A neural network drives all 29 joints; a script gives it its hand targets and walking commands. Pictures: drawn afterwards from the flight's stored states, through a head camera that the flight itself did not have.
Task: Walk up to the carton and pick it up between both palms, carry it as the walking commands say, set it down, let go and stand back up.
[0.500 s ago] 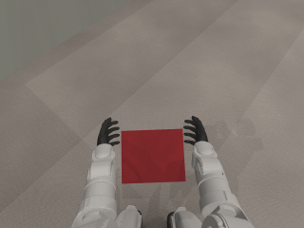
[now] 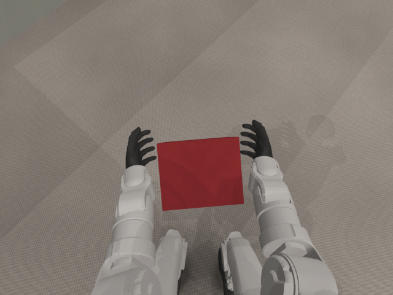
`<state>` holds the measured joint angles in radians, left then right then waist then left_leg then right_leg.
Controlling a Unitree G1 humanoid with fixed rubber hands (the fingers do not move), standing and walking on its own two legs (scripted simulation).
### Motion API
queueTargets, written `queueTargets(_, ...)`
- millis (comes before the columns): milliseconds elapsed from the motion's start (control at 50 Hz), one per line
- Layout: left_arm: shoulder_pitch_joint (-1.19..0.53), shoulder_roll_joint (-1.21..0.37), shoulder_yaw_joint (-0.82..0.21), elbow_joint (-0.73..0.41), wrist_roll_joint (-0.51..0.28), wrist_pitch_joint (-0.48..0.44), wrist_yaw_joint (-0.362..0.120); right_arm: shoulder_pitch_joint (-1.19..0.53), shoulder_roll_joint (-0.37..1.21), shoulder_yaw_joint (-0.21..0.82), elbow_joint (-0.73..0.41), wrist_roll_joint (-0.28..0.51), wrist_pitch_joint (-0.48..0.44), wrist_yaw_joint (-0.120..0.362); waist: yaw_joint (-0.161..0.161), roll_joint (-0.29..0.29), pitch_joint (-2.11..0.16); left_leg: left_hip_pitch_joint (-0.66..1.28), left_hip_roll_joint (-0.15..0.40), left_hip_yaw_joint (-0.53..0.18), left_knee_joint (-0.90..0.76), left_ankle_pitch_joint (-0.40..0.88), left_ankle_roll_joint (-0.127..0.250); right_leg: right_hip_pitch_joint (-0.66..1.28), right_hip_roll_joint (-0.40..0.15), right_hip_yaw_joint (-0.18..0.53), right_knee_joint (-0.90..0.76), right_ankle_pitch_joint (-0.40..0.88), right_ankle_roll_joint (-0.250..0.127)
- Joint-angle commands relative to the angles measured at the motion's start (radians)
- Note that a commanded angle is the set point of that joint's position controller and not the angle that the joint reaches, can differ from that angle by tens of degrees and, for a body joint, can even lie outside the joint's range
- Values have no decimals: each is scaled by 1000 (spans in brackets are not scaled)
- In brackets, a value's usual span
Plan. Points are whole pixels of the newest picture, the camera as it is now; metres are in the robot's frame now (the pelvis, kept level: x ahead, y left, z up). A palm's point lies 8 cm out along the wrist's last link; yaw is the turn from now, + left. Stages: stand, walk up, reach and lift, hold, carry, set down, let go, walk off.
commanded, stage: set down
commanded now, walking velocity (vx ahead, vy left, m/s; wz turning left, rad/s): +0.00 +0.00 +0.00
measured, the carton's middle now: (199, 168) +0.39 +0.02 -0.18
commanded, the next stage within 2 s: none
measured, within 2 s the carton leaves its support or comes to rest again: neither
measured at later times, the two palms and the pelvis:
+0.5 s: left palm (147, 166) +0.39 +0.15 -0.14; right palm (252, 160) +0.41 -0.11 -0.15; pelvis +0.00 -0.01 -0.07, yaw +0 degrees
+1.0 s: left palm (153, 168) +0.41 +0.15 -0.23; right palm (244, 162) +0.43 -0.11 -0.24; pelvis -0.02 -0.01 -0.14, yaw +0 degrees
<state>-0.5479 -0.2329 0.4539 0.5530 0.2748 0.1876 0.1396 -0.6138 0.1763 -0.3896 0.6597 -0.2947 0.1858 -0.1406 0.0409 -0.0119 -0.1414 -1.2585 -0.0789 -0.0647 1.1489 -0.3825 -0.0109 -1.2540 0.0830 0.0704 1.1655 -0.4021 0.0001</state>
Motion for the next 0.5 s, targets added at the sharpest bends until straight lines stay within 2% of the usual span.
queueTargets(0, -526, -900, -602, 114, -93, -15, -276, -491, 950, 556, 83, 99, -37, 268, 6, -13, -714, 355, -75, 9, -74, 204, -1, 296, 73, -3, -87, 196, -1)
queueTargets(240, -562, -844, -619, 118, -129, -48, -247, -529, 911, 599, 76, 136, -72, 216, 15, -19, -808, 219, -87, 25, 70, 215, -20, 182, 91, -11, 52, 202, 16)
queueTargets(480, -647, -790, -574, 151, -136, -54, -230, -623, 867, 583, 93, 158, -80, 181, 26, -31, -838, 83, -94, 52, 193, 167, -26, 78, 101, -25, 159, 160, 29)
